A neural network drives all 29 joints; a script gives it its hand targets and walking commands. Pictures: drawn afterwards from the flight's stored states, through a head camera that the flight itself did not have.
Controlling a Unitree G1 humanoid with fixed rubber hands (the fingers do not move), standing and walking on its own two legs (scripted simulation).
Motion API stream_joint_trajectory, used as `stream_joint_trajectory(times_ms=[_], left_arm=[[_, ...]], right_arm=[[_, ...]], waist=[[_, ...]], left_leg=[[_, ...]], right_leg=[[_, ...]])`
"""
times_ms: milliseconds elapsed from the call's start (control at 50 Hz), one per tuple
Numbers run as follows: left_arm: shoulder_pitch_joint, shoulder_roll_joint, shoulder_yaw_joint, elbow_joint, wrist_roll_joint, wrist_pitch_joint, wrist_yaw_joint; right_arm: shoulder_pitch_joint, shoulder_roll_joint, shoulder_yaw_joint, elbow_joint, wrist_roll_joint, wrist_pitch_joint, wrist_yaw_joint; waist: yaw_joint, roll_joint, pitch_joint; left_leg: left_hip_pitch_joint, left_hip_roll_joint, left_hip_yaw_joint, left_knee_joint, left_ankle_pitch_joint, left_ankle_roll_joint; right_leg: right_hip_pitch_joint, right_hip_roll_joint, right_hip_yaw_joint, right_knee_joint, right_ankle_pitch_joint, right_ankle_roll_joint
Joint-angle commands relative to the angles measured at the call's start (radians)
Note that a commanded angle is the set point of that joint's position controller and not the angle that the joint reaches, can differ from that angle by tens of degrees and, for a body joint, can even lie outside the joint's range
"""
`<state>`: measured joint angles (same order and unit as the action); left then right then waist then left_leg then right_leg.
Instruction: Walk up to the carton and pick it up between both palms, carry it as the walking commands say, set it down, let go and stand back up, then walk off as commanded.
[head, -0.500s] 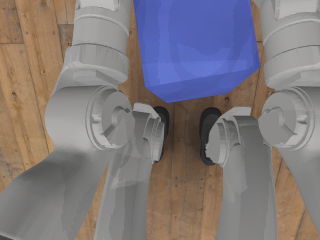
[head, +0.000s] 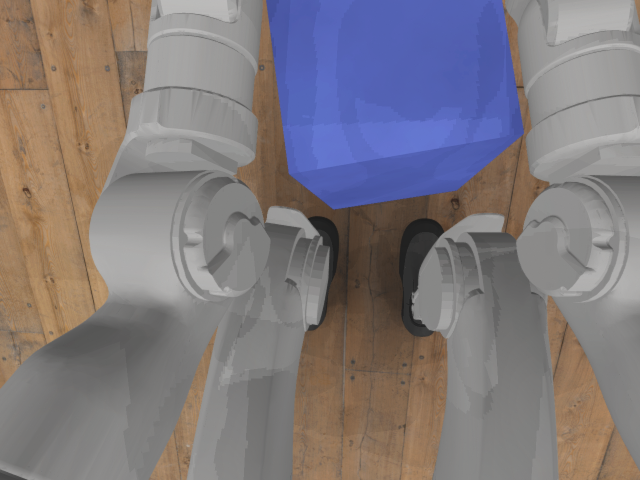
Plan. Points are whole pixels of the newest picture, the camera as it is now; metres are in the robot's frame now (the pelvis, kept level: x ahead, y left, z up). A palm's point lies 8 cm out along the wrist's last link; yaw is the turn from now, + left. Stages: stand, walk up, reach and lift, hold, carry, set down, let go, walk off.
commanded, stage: set down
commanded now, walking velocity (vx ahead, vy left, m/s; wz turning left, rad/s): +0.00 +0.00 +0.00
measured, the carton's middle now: (375, 45) +0.48 -0.01 -0.27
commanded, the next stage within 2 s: none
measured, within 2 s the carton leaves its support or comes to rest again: rests again in 1.68 s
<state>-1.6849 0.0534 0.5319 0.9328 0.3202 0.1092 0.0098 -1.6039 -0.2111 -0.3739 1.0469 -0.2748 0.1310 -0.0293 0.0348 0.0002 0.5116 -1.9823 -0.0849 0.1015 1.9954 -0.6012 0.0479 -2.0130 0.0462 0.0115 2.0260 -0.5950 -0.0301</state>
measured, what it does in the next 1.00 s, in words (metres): stands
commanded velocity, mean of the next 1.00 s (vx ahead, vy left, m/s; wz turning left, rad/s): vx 0.00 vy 0.00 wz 0.00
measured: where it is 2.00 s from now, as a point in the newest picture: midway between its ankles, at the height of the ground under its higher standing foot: (365, 294)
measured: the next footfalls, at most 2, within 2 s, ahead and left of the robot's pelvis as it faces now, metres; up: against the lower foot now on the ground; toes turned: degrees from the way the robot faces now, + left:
none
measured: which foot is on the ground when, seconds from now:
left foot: down 0.00-1.00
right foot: down 0.00-1.00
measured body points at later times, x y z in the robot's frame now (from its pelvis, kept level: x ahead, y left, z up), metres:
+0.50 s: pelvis -0.01 +0.00 -0.02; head +0.37 -0.01 +0.21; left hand +0.60 +0.09 -0.14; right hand +0.55 -0.15 -0.23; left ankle +0.11 +0.09 -0.40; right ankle +0.10 -0.10 -0.40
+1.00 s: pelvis +0.00 +0.00 -0.04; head +0.37 -0.02 +0.19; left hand +0.62 +0.10 -0.15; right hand +0.54 -0.18 -0.25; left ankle +0.11 +0.09 -0.40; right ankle +0.10 -0.10 -0.40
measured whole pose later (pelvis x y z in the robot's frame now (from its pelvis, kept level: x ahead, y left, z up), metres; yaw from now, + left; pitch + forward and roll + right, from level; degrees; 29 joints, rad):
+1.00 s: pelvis +0.00 +0.00 -0.04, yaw -1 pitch +32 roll +3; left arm -1.71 0.13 0.45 1.03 0.20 0.00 0.00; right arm -1.48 -0.37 -0.23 1.14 -0.02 0.09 -0.05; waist 0.05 -0.01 0.51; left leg -2.05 -0.07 0.10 2.12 -0.62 0.05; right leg -2.09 0.06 -0.01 2.14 -0.60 -0.03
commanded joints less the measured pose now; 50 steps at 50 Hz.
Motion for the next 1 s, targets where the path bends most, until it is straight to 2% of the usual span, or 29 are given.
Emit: stream_joint_trajectory(times_ms=[0,80,100,120,140,160,180,220,240,260,320,360,380,400,440,460,500,520,560,580,620,680,700,760,840,880,900,920,980], left_arm=[[0.130,-0.288,-0.015,0.442,0.122,0.176,-0.096],[0.194,-0.254,0.026,0.462,0.131,0.185,-0.092],[0.208,-0.225,0.017,0.424,0.139,0.177,-0.089],[0.208,-0.188,0.027,0.414,0.102,0.176,-0.084],[0.138,-0.215,-0.008,0.409,0.093,0.178,-0.084],[0.128,-0.276,-0.021,0.423,0.089,0.182,-0.096],[0.215,-0.227,0.015,0.453,0.091,0.172,-0.091],[0.205,-0.122,-0.007,0.379,0.084,0.153,-0.068],[0.221,-0.083,0.009,0.409,0.080,0.159,-0.067],[0.155,-0.034,-0.038,0.399,0.029,0.145,-0.057],[0.213,-0.032,-0.004,0.426,0.039,0.137,-0.043],[0.237,0.050,-0.005,0.460,0.009,0.127,-0.036],[0.191,0.035,-0.027,0.419,-0.021,0.126,-0.028],[0.200,0.141,-0.005,0.458,-0.008,0.122,-0.006],[0.223,0.051,-0.082,0.493,-0.039,0.129,-0.009],[0.216,0.120,-0.046,0.487,-0.050,0.125,-0.006],[0.224,0.139,-0.081,0.482,-0.079,0.119,-0.001],[0.141,0.108,-0.104,0.442,-0.103,0.119,0.002],[0.204,0.174,-0.071,0.505,-0.099,0.120,0.015],[0.202,0.150,-0.084,0.526,-0.116,0.123,0.007],[0.200,0.173,-0.113,0.517,-0.133,0.116,0.012],[0.274,0.173,-0.079,0.561,-0.129,0.122,0.005],[0.266,0.172,-0.097,0.541,-0.147,0.118,0.011],[0.248,0.215,-0.108,0.536,-0.134,0.104,0.022],[0.215,0.257,-0.087,0.522,-0.163,0.101,0.026],[0.248,0.202,-0.166,0.547,-0.201,0.106,0.020],[0.278,0.207,-0.126,0.591,-0.182,0.109,0.019],[0.204,0.227,-0.155,0.525,-0.207,0.107,0.028],[0.260,0.283,-0.096,0.591,-0.188,0.115,0.032]], right_arm=[[-0.213,0.135,-0.006,0.040,-0.041,0.010,0.074],[-0.180,0.061,-0.005,0.061,-0.045,0.019,0.068],[-0.123,0.052,-0.044,0.098,-0.054,0.022,0.062],[-0.163,0.027,-0.018,0.025,-0.063,0.015,0.050],[-0.171,0.024,-0.021,0.031,-0.047,0.006,0.049],[-0.211,0.060,0.004,0.046,-0.027,0.014,0.058],[-0.162,0.037,0.022,0.057,-0.029,0.012,0.060],[-0.146,-0.056,-0.036,0.026,-0.015,-0.015,0.036],[-0.169,-0.085,0.002,0.001,-0.008,-0.011,0.031],[-0.165,-0.144,-0.051,0.048,-0.029,-0.026,0.017],[-0.165,-0.170,0.029,0.043,0.019,-0.034,0.001],[-0.215,-0.212,0.055,-0.043,0.062,-0.064,-0.013],[-0.222,-0.300,0.019,-0.031,0.045,-0.069,-0.032],[-0.240,-0.344,0.031,0.004,0.057,-0.064,-0.041],[-0.212,-0.296,0.064,0.025,0.110,-0.077,-0.029],[-0.249,-0.297,0.113,0.004,0.137,-0.078,-0.035],[-0.300,-0.319,0.150,-0.096,0.174,-0.093,-0.044],[-0.273,-0.311,0.143,-0.045,0.210,-0.088,-0.036],[-0.303,-0.302,0.226,-0.045,0.244,-0.088,-0.028],[-0.354,-0.345,0.275,-0.088,0.275,-0.096,-0.025],[-0.287,-0.340,0.249,-0.064,0.288,-0.096,-0.031],[-0.220,-0.361,0.263,-0.048,0.261,-0.085,-0.025],[-0.206,-0.360,0.256,-0.055,0.269,-0.090,-0.032],[-0.242,-0.388,0.272,-0.082,0.300,-0.091,-0.029],[-0.253,-0.386,0.265,-0.087,0.299,-0.088,-0.046],[-0.202,-0.379,0.254,-0.057,0.311,-0.088,-0.029],[-0.183,-0.379,0.291,-0.077,0.327,-0.087,-0.025],[-0.276,-0.418,0.232,-0.175,0.339,-0.097,-0.029],[-0.235,-0.471,0.246,-0.125,0.316,-0.078,-0.032]], waist=[[-0.025,-0.039,-0.797],[0.012,-0.099,-0.791],[-0.033,-0.031,-0.804],[-0.013,-0.119,-0.814],[-0.058,-0.072,-0.834],[-0.025,-0.053,-0.802],[-0.012,-0.136,-0.788],[-0.021,-0.043,-0.821],[0.012,-0.073,-0.840],[-0.065,-0.046,-0.809],[0.021,-0.094,-0.837],[0.020,-0.176,-0.851],[-0.017,-0.128,-0.856],[0.012,-0.134,-0.793],[-0.012,-0.093,-0.851],[0.020,-0.167,-0.862],[0.055,-0.145,-0.857],[-0.003,-0.139,-0.958],[0.097,-0.203,-0.903],[0.106,-0.196,-0.940],[0.065,-0.189,-0.901],[0.088,-0.196,-0.914],[0.039,-0.206,-0.933],[0.099,-0.153,-0.887],[0.118,-0.197,-0.944],[0.054,-0.172,-0.921],[0.098,-0.187,-0.926],[0.061,-0.160,-0.936],[0.103,-0.223,-0.914]], left_leg=[[0.328,-0.080,-0.175,-0.096,0.205,-0.068],[0.260,-0.075,-0.154,-0.060,0.178,-0.062],[0.289,-0.074,-0.137,-0.080,0.153,-0.067],[0.267,-0.089,-0.146,-0.062,0.211,-0.070],[0.316,-0.070,-0.159,-0.071,0.186,-0.081],[0.270,-0.080,-0.146,-0.080,0.161,-0.085],[0.240,-0.082,-0.150,-0.069,0.187,-0.067],[0.281,-0.074,-0.156,-0.069,0.200,-0.073],[0.272,-0.069,-0.147,-0.059,0.181,-0.080],[0.269,-0.078,-0.157,-0.062,0.198,-0.077],[0.240,-0.068,-0.136,-0.045,0.189,-0.080],[0.182,-0.066,-0.146,-0.033,0.188,-0.068],[0.207,-0.067,-0.158,-0.024,0.213,-0.078],[0.173,-0.065,-0.150,-0.040,0.173,-0.073],[0.263,-0.048,-0.184,-0.035,0.180,-0.068],[0.222,-0.049,-0.173,-0.028,0.158,-0.062],[0.237,-0.035,-0.169,-0.014,0.206,-0.064],[0.322,-0.034,-0.165,-0.022,0.178,-0.066],[0.237,-0.026,-0.173,-0.013,0.190,-0.055],[0.222,-0.023,-0.148,0.009,0.209,-0.052],[0.219,-0.015,-0.183,0.002,0.177,-0.041],[0.239,-0.010,-0.156,0.008,0.211,-0.045],[0.238,0.001,-0.172,0.019,0.227,-0.055],[0.252,0.010,-0.173,0.013,0.278,-0.050],[0.166,0.010,-0.158,0.029,0.253,-0.043],[0.295,0.020,-0.182,0.023,0.274,-0.039],[0.329,0.019,-0.162,0.034,0.280,-0.040],[0.342,0.022,-0.197,0.006,0.239,-0.038],[0.252,0.031,-0.192,0.019,0.256,-0.037]], right_leg=[[0.279,0.098,0.006,-0.074,0.211,0.022],[0.354,0.093,0.012,-0.071,0.164,0.019],[0.358,0.095,0.018,-0.095,0.171,0.014],[0.345,0.089,0.010,-0.081,0.206,0.033],[0.351,0.083,-0.002,-0.073,0.209,0.022],[0.385,0.093,0.014,-0.089,0.185,0.004],[0.413,0.091,0.016,-0.069,0.208,0.017],[0.330,0.100,-0.002,-0.052,0.195,0.028],[0.370,0.083,0.016,-0.065,0.200,0.035],[0.322,0.087,-0.013,-0.042,0.214,0.035],[0.382,0.073,0.030,-0.059,0.211,0.035],[0.408,0.074,0.017,-0.043,0.216,0.047],[0.411,0.076,0.018,-0.021,0.245,0.039],[0.399,0.068,0.027,-0.039,0.202,0.042],[0.293,0.057,0.014,-0.014,0.197,0.047],[0.352,0.055,0.030,-0.034,0.192,0.053],[0.318,0.047,0.036,-0.012,0.223,0.067],[0.366,0.043,0.018,-0.033,0.219,0.064],[0.333,0.035,0.039,-0.011,0.209,0.071],[0.399,0.048,0.048,-0.011,0.223,0.069],[0.335,0.029,0.043,0.005,0.211,0.070],[0.362,0.032,0.039,0.000,0.225,0.075],[0.362,0.027,0.043,0.004,0.278,0.073],[0.305,0.027,0.048,0.021,0.266,0.076],[0.382,0.028,0.063,0.020,0.263,0.075],[0.280,0.021,0.030,0.032,0.233,0.083],[0.294,0.020,0.043,0.011,0.217,0.075],[0.262,0.010,0.027,0.012,0.226,0.080],[0.363,0.013,0.053,0.032,0.267,0.074]])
